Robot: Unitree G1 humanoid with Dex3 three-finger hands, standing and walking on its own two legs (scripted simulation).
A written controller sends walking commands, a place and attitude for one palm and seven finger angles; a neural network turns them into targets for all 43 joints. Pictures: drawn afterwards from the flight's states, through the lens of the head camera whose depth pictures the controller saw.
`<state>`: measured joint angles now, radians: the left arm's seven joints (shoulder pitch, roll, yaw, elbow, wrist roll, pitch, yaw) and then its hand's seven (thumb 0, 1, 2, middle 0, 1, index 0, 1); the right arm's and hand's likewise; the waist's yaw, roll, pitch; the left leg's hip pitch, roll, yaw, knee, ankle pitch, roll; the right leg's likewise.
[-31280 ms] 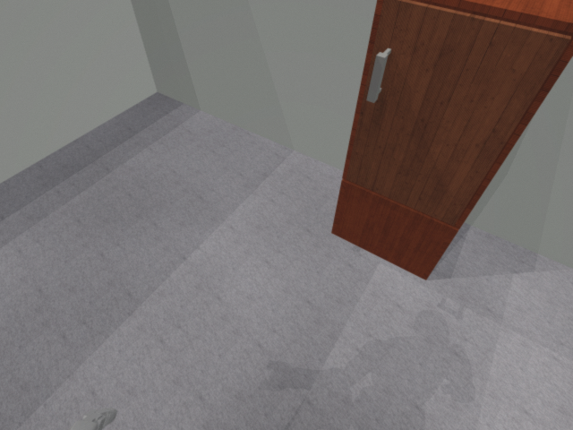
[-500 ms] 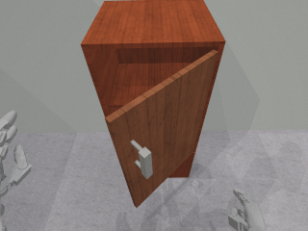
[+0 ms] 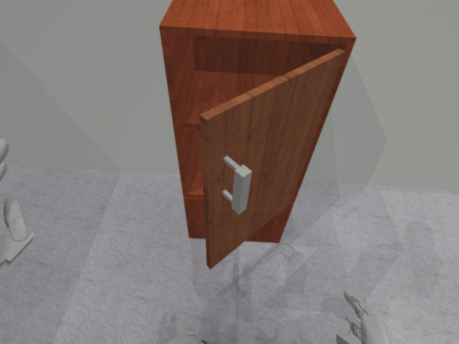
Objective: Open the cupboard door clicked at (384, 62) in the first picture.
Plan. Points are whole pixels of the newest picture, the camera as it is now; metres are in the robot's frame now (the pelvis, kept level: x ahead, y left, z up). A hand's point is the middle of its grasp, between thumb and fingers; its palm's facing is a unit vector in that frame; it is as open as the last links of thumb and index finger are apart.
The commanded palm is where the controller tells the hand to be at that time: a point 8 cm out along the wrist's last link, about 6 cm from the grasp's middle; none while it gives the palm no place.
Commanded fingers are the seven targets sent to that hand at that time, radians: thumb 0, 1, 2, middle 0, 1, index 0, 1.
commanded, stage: step back with the hand held close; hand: left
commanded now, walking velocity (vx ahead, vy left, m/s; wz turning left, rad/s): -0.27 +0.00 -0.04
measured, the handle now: (233, 184) +0.41 +0.01 +0.03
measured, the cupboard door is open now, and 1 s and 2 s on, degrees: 44 44 44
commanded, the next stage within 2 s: stop stepping back and stand still in 0.18 s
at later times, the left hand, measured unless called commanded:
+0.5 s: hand out of the picture +0.08 +0.27 +0.19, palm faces +0.41 -0.84 -0.35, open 7.4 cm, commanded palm +0.02 +0.31 +0.19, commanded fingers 0.00 0.90 0.90 -0.20 -0.30 -0.20 -0.30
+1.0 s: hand out of the picture +0.04 +0.21 +0.18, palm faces +0.28 -0.87 -0.41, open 7.4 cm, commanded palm -0.03 +0.28 +0.19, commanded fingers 0.00 0.90 0.90 -0.20 -0.30 -0.20 -0.30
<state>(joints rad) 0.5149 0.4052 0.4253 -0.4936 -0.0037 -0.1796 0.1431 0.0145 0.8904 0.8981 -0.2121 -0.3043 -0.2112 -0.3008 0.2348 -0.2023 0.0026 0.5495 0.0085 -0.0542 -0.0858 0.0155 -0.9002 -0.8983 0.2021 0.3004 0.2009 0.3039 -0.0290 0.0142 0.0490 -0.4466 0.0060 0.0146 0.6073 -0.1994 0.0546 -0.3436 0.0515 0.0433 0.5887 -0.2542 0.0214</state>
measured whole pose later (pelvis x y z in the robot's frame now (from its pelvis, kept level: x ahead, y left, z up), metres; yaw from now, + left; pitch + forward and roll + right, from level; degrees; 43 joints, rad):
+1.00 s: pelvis -0.21 +0.00 +0.00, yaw -7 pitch -4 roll +2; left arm 0.48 0.42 0.41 -0.48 -0.04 -0.17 0.15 0.02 0.89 0.90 -0.21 -0.30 -0.21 -0.30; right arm 0.24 -0.18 0.00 0.65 -0.01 -0.16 -0.06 0.02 -0.90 -0.90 0.20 0.30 0.20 0.30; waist -0.08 -0.07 0.02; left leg -0.37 -0.03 0.10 0.55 -0.12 0.05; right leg -0.30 0.01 -0.01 0.83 -0.49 -0.02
